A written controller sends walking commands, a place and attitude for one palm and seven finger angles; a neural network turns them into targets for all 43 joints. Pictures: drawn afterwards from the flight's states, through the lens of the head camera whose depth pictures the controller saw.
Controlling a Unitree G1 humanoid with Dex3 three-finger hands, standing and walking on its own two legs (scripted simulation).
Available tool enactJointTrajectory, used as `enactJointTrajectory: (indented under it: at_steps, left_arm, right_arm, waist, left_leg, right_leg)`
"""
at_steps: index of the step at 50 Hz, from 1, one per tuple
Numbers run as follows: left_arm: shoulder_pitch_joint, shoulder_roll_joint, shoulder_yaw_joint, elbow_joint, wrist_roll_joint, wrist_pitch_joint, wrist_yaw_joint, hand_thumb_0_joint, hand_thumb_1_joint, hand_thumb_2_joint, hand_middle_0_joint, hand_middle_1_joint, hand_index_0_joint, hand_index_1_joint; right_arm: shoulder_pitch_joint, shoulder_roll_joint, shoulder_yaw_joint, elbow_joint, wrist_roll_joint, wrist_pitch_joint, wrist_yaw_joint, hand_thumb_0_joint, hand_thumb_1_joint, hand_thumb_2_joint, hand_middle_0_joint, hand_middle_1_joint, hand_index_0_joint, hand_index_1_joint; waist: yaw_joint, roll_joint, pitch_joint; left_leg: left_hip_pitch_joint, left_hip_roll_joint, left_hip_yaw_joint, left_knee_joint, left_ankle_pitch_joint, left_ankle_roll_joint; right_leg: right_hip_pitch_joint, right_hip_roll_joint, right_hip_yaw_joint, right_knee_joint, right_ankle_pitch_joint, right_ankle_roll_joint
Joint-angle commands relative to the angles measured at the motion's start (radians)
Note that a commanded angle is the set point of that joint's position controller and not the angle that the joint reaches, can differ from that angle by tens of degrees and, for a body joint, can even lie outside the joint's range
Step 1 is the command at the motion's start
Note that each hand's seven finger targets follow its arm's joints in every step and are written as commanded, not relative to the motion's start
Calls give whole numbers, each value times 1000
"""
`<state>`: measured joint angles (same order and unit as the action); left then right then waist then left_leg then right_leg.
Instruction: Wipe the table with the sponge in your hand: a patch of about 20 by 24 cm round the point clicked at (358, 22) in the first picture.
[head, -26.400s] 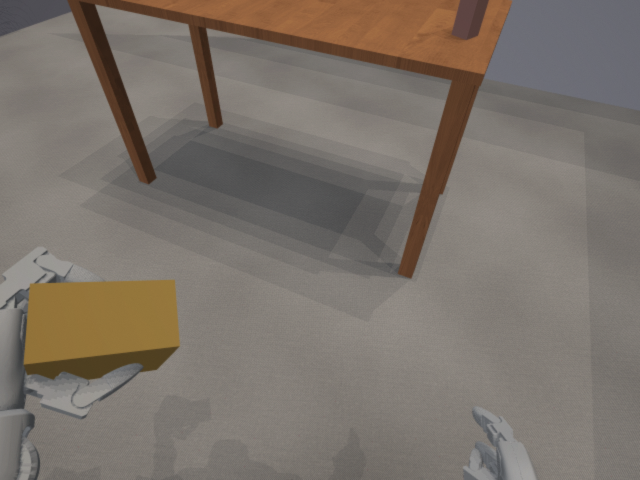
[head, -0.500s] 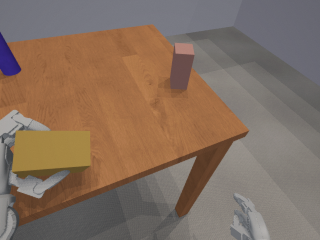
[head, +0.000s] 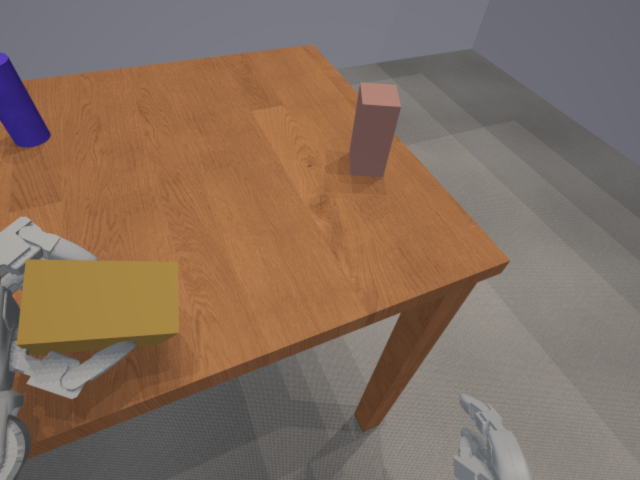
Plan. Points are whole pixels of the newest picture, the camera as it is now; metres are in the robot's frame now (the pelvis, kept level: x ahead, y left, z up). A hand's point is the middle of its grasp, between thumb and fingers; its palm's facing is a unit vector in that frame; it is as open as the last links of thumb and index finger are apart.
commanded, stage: come to a stop and stand still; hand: left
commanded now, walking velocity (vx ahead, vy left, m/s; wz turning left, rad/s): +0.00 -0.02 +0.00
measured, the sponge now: (125, 308) +0.24 +0.21 +0.14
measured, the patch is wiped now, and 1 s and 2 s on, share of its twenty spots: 0.00 0.00 0.00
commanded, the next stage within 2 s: look again from close up in 1.14 s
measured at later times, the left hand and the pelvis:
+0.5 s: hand (82, 323) +0.21 +0.23 +0.17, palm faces +0.43 -0.84 -0.31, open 10.4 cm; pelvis -0.01 -0.02 +0.00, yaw -1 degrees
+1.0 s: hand (91, 303) +0.23 +0.23 +0.16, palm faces +0.35 -0.88 -0.32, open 10.3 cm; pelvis +0.00 -0.01 +0.00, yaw -1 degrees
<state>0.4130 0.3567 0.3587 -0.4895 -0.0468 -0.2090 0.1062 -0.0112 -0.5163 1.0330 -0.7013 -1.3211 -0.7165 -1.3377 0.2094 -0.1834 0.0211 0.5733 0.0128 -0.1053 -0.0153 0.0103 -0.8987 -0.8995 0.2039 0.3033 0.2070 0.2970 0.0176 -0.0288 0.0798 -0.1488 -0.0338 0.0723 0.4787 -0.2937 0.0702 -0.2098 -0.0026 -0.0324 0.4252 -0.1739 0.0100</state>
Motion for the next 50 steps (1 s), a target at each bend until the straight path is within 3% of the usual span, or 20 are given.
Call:
enactJointTrajectory:
  at_steps: [1, 2, 3, 4, 5, 6, 7, 10, 12, 14, 15, 16, 18, 20, 24, 29, 30, 39, 42, 50]
  left_arm:
    - [-52, 130, 82, -171, 4, -52, 15, 0, 100, 1300, -1200, -1600, -1200, -1600]
    - [-1149, 958, 656, -471, 191, -165, 17, 0, 100, 1300, -1200, -1600, -1200, -1600]
    - [-543, 320, 264, 173, 62, -125, -37, 0, 100, 1300, -1200, -1600, -1200, -1600]
    - [-265, 256, 190, 57, 26, -124, -33, 0, 100, 1300, -1200, -1600, -1200, -1600]
    - [-123, 82, 73, 139, -5, -90, -29, 0, 100, 1300, -1200, -1600, -1200, -1600]
    - [-180, 136, 77, 7, -1, -95, -31, 0, 100, 1300, -1200, -1600, -1200, -1600]
    - [-135, 120, 61, -43, -4, -98, -32, 0, 100, 1300, -1200, -1600, -1200, -1600]
    - [6, 88, 26, -91, -13, -84, -24, 0, 100, 1300, -1200, -1600, -1200, -1600]
    - [-15, 151, 76, -110, -7, -78, -11, 0, 100, 1300, -1200, -1600, -1200, -1600]
    - [-58, 197, 136, -102, -11, -80, -4, 0, 100, 1300, -1200, -1600, -1200, -1600]
    - [-98, 265, 202, -130, -10, -85, 11, 0, 100, 1300, -1200, -1600, -1200, -1600]
    - [-116, 208, 166, -87, -12, -88, 9, 0, 100, 1300, -1200, -1600, -1200, -1600]
    - [-156, 169, 126, -68, -5, -90, 6, 0, 100, 1300, -1200, -1600, -1200, -1600]
    - [-184, 157, 103, -80, 2, -95, 3, 0, 100, 1300, -1200, -1600, -1200, -1600]
    - [-191, 121, 43, -85, 16, -94, 2, 0, 100, 1300, -1200, -1600, -1200, -1600]
    - [-142, 128, 56, -95, 18, -82, 6, 0, 100, 1300, -1200, -1600, -1200, -1600]
    - [-118, 154, 85, -93, 18, -79, 8, 0, 100, 1300, -1200, -1600, -1200, -1600]
    - [-80, 151, 95, -145, 8, -70, 10, 0, 100, 1300, -1200, -1600, -1200, -1600]
    - [-62, 152, 100, -158, 3, -65, 11, 0, 100, 1300, -1200, -1600, -1200, -1600]
    - [-49, 166, 120, -163, 2, -54, 13, 0, 100, 1300, -1200, -1600, -1200, -1600]
  right_arm:
    - [-84, -140, -59, -151, 3, -58, -10, 0, -900, -900, 200, 300, 200, 300]
    - [28, -188, -46, -139, -73, -118, -4, 0, -900, -900, 200, 300, 200, 300]
    - [-65, -42, -13, -76, -21, -119, 2, 0, -900, -900, 200, 300, 200, 300]
    - [-30, -102, -56, -128, -11, -126, 0, 0, -900, -900, 200, 300, 200, 300]
    - [-37, -116, -67, -134, 15, -126, 15, 0, -900, -900, 200, 300, 200, 300]
    - [-11, -145, -83, -147, 7, -112, 24, 0, -900, -900, 200, 300, 200, 300]
    - [-30, -146, -80, -152, 2, -105, 35, 0, -900, -900, 200, 300, 200, 300]
    - [-84, -131, -58, -179, 17, -97, 51, 0, -900, -900, 200, 300, 200, 300]
    - [-79, -145, -62, -187, 12, -91, 34, 0, -900, -900, 200, 300, 200, 300]
    - [-89, -147, -62, -186, 7, -92, 8, 0, -900, -900, 200, 300, 200, 300]
    - [-107, -149, -58, -176, 7, -86, -2, 0, -900, -900, 200, 300, 200, 300]
    - [-104, -137, -54, -171, 3, -82, -12, 0, -900, -900, 200, 300, 200, 300]
    - [-93, -137, -52, -160, 1, -91, -20, 0, -900, -900, 200, 300, 200, 300]
    - [-98, -135, -47, -148, 3, -101, -19, 0, -900, -900, 200, 300, 200, 300]
    - [-70, -143, -51, -144, -2, -115, -17, 0, -900, -900, 200, 300, 200, 300]
    - [-73, -149, -55, -143, -6, -116, -14, 0, -900, -900, 200, 300, 200, 300]
    - [-93, -147, -51, -140, -3, -117, -10, 0, -900, -900, 200, 300, 200, 300]
    - [-76, -149, -61, -149, -3, -98, -9, 0, -900, -900, 200, 300, 200, 300]
    - [-78, -148, -63, -153, -1, -89, -8, 0, -900, -900, 200, 300, 200, 300]
    - [-98, -138, -56, -154, 4, -72, -8, 0, -900, -900, 200, 300, 200, 300]
  waist:
    - [1, 86, -119]
    - [15, 97, -32]
    - [22, 84, -228]
    - [31, 121, -195]
    - [20, 247, -242]
    - [10, 303, -267]
    - [16, 298, -258]
    - [26, 82, -194]
    - [19, -109, -162]
    - [12, -181, -124]
    - [11, -124, -115]
    - [3, -88, -100]
    - [2, 44, -76]
    - [5, 117, -82]
    - [7, 83, -102]
    - [8, -4, -112]
    - [12, 10, -108]
    - [7, 61, -177]
    - [6, 57, -176]
    - [9, 79, -145]
  left_leg:
    - [-122, 124, -108, -152, 165, -81]
    - [-283, 137, -94, -17, 295, -29]
    - [-61, 96, -156, -73, 403, -64]
    - [24, 123, -111, -69, 497, -93]
    - [101, 128, -78, -66, 552, -114]
    - [76, 153, -99, -66, 579, -108]
    - [48, 172, -115, -73, 549, -95]
    - [-116, 166, -102, -104, 297, -58]
    - [-172, 140, -112, -103, 129, -56]
    - [-151, 104, -112, -99, 3, -51]
    - [-124, 103, -102, -103, -32, -46]
    - [-131, 103, -108, -112, -62, -39]
    - [-134, 99, -99, -124, -95, -33]
    - [-123, 99, -80, -131, -109, -31]
    - [-117, 84, -76, -114, -57, -33]
    - [-96, 75, -78, -99, 15, -38]
    - [-77, 79, -66, -103, 21, -40]
    - [-65, 99, -83, -102, 232, -54]
    - [-54, 103, -87, -99, 287, -63]
    - [-78, 114, -85, -131, 226, -67]
  right_leg:
    - [157, -33, 38, -6, 140, -25]
    - [71, -7, 54, 45, 142, -28]
    - [13, -82, 67, 47, 177, -99]
    - [60, -60, 145, 11, 286, -84]
    - [62, -47, 92, 85, 230, -76]
    - [49, -55, 67, 115, 126, -59]
    - [50, -49, 55, 121, 74, -54]
    - [137, -40, 45, 88, 125, -33]
    - [143, -52, 74, 32, 100, -31]
    - [58, -66, 132, -48, -42, -36]
    - [14, -66, 141, -70, -110, -38]
    - [0, -74, 139, -84, -160, -39]
    - [-16, -67, 164, -98, -182, -43]
    - [-6, -53, 153, -96, -163, -41]
    - [34, -54, 163, -111, -131, -41]
    - [43, -57, 165, -136, -106, -39]
    - [27, -48, 150, -138, -90, -35]
    - [149, -44, 102, -29, 226, -34]
    - [153, -40, 85, -11, 266, -34]
    - [142, -29, 68, -7, 200, -26]
